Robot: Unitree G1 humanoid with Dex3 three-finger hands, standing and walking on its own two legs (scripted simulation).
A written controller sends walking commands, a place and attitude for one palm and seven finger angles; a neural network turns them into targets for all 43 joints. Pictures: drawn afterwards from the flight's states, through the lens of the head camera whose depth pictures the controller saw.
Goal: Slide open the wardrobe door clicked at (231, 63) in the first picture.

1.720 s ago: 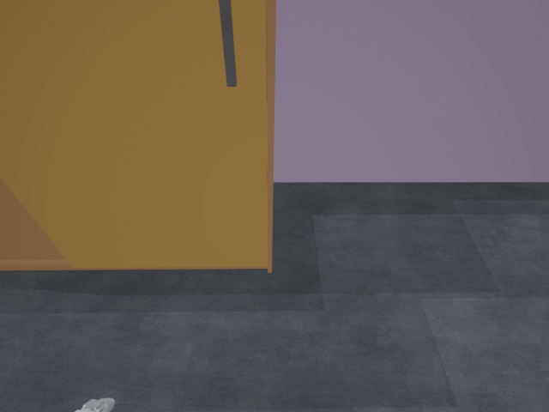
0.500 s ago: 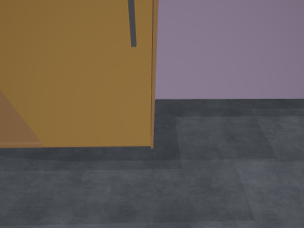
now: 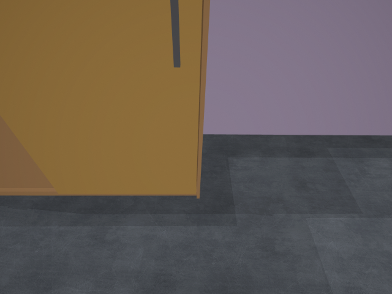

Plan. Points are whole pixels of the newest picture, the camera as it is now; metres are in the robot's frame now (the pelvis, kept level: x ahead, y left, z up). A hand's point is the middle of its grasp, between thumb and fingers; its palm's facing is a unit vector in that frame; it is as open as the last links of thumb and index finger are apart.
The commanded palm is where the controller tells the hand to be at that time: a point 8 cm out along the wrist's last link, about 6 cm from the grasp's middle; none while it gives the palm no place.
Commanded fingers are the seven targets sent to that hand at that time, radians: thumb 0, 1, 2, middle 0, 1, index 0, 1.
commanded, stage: take the last steps up to it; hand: right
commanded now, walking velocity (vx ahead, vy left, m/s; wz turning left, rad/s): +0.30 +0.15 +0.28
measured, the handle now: (176, 30) +0.77 +0.10 +0.21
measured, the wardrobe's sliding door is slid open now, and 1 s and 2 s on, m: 0.00 0.00 0.00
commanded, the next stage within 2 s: come to a stop and stand still in 0.66 s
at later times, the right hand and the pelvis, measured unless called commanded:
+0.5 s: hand out of the picture +0.04 -0.09 -0.18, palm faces +0.00 +0.99 -0.11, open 7.4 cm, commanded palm none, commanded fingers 0.00 -0.90 -0.90 0.20 0.30 0.20 0.30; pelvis +0.13 +0.05 -0.01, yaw +5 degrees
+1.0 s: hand (227, 212) +0.39 -0.07 -0.18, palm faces -0.15 +0.96 -0.23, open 7.3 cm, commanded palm none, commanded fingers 0.00 -0.90 -0.90 0.20 0.30 0.20 0.30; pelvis +0.28 +0.11 -0.02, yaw +9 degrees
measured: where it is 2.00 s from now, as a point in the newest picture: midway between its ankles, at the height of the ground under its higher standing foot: outside the picture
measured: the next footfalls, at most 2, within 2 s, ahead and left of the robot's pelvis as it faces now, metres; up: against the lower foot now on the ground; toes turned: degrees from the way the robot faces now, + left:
right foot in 0.60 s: +0.32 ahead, -0.03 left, +0.00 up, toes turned -1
left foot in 1.00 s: +0.36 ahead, +0.27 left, +0.00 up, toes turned +15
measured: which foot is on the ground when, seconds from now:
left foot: down 0.00-0.60, up 0.62-0.98, down 1.00-1.00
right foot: down 0.00-0.18, up 0.20-0.58, down 0.60-1.00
